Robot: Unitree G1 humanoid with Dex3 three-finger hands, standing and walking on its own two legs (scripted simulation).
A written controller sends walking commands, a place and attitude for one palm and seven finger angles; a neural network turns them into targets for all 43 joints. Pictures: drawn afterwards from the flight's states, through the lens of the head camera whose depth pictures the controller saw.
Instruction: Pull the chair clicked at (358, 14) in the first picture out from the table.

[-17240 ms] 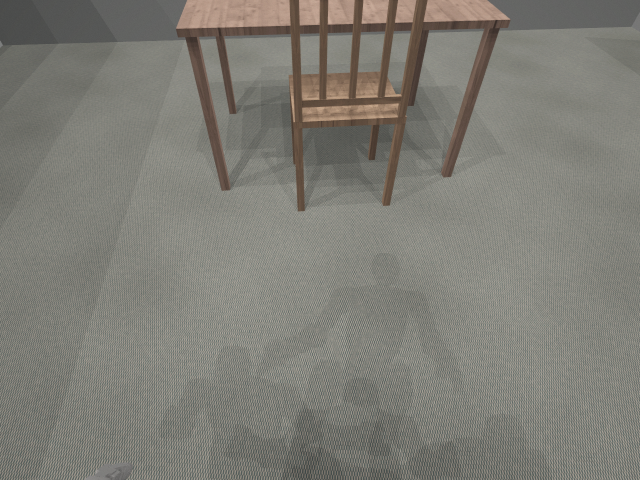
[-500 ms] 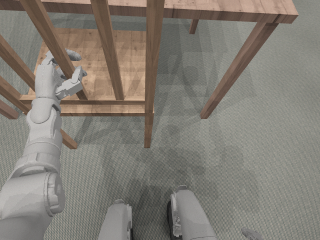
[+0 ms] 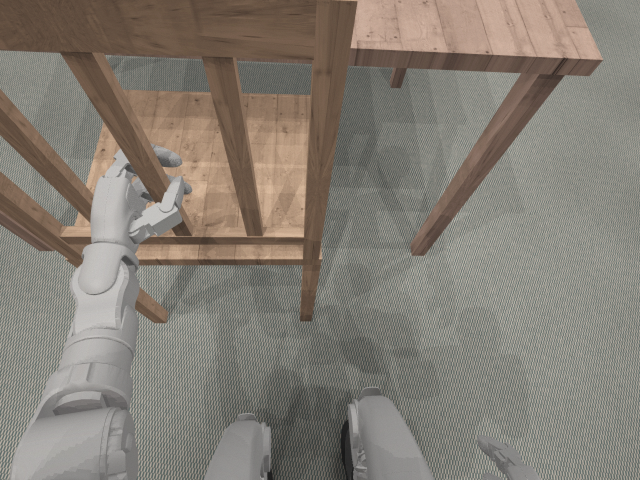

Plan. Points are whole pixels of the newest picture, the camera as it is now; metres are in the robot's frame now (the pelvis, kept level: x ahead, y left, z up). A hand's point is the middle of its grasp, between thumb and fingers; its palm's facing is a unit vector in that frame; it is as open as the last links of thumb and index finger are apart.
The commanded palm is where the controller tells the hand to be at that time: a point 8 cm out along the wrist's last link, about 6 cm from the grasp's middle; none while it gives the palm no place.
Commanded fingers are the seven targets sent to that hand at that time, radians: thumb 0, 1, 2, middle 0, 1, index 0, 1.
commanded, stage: step backward, pulling the chair out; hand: left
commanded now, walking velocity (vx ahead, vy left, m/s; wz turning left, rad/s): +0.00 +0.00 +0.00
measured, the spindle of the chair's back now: (148, 168) +0.47 +0.19 +0.06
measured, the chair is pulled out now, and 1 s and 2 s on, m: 0.03 0.12 0.15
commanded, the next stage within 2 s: none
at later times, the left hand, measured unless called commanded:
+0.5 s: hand (188, 215) +0.42 +0.14 +0.04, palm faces +0.06 -0.99 -0.13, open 5.3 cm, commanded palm +0.39 +0.19 +0.04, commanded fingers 0.00 0.90 0.90 -0.50 -1.45 -0.50 -1.45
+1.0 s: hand (217, 270) +0.35 +0.10 +0.03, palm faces +0.05 -0.98 -0.19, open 5.4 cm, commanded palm +0.33 +0.16 +0.04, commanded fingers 0.00 0.90 0.90 -0.50 -1.45 -0.50 -1.45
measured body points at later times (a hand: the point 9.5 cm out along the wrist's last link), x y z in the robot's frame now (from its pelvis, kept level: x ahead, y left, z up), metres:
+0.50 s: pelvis +0.00 +0.01 +0.09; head +0.12 +0.02 +0.52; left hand +0.41 +0.19 +0.05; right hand +0.02 -0.28 -0.02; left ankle -0.02 +0.11 -0.62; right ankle +0.06 -0.13 -0.62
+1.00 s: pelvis -0.06 -0.02 +0.09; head +0.06 -0.04 +0.52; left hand +0.34 +0.16 +0.05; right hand +0.00 -0.29 -0.05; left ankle -0.02 +0.11 -0.62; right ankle +0.06 -0.13 -0.62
